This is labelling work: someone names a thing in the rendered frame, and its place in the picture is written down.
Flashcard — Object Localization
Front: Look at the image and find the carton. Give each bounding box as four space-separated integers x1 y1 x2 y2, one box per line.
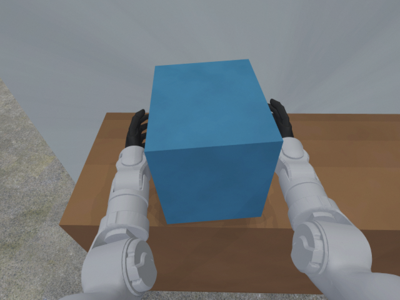
144 59 283 224

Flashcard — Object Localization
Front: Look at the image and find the left robot hand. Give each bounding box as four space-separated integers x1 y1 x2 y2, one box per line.
125 109 149 148

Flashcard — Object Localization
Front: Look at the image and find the right robot hand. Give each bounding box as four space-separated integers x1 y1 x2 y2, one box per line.
268 99 294 138

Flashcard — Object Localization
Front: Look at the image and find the robot left upper arm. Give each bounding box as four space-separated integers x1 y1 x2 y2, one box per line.
58 237 157 300

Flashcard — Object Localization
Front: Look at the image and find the pedestal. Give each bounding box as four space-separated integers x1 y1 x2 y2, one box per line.
59 112 400 294

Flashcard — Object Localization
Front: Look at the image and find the robot right forearm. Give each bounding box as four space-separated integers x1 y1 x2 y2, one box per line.
274 137 372 265

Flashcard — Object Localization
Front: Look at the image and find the robot left forearm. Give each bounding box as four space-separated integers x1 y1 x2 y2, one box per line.
81 146 151 291

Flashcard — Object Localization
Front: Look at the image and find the robot right upper arm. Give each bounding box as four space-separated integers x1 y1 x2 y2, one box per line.
291 219 400 300

